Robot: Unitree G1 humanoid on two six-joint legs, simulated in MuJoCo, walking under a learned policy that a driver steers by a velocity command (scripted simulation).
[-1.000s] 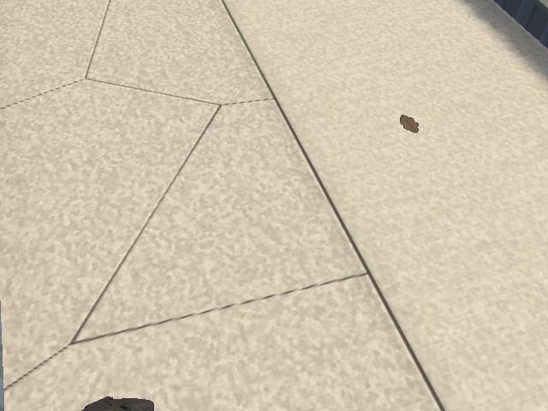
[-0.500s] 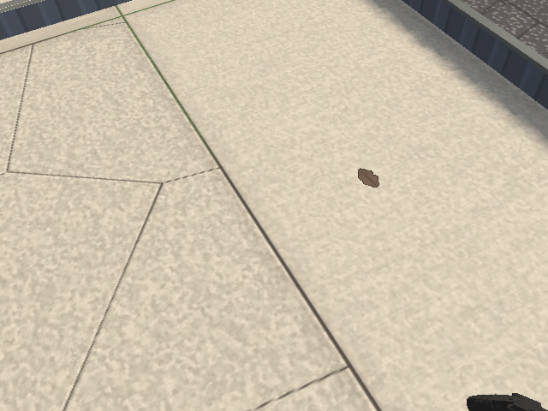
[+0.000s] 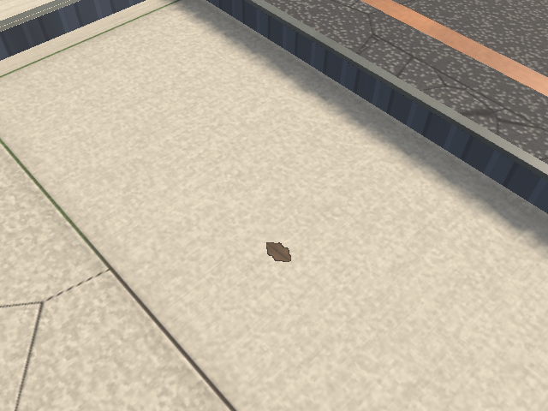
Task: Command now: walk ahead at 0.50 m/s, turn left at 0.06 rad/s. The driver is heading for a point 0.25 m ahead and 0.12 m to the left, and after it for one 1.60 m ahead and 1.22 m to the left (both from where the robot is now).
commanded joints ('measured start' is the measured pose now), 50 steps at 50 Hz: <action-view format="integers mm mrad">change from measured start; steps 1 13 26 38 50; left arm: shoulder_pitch -95 141 187 182 146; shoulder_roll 64 77 158 100 97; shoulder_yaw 10 31 72 66 53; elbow -88 -10 20 -34 -94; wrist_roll -4 -20 -18 -4 -34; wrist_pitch -20 -51 -3 71 56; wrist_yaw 8 65 70 67 83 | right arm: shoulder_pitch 26 -1 -247 -243 -234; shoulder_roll -168 -83 -82 -175 -220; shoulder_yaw -33 -47 -39 -68 -93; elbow -29 -70 -227 -258 -269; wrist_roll -2 -16 -25 0 -17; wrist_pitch -6 90 124 116 133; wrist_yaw -8 -11 22 -22 -1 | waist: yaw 20 32 78 85 54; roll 120 -71 -85 116 184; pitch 32 -80 -60 -105 -96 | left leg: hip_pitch -53 -485 -409 -199 -258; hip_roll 273 99 87 230 196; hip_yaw -163 -75 29 -318 -540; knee -17 931 476 100 101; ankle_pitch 469 -123 -40 421 135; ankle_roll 125 -34 -4 194 155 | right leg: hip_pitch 86 446 464 72 262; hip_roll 36 -219 -258 47 127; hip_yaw -35 52 -135 30 49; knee -72 -360 -251 427 -8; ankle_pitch -11 598 390 -327 -348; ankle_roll -11 -146 -144 61 25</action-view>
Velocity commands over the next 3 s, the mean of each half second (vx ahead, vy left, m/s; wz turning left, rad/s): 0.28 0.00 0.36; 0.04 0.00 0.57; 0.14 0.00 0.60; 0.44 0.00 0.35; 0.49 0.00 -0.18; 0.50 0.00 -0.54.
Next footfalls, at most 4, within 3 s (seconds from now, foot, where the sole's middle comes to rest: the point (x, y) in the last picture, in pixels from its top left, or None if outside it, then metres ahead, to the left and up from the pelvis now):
0.10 right None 0.22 -0.11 -0.78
0.60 left None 0.25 0.10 -0.78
1.06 right None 0.30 -0.09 -0.78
1.54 left None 0.16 0.10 -0.78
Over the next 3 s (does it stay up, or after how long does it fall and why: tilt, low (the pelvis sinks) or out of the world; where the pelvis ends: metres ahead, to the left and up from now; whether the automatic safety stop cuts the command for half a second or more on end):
stays up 0.64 0.64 -0.02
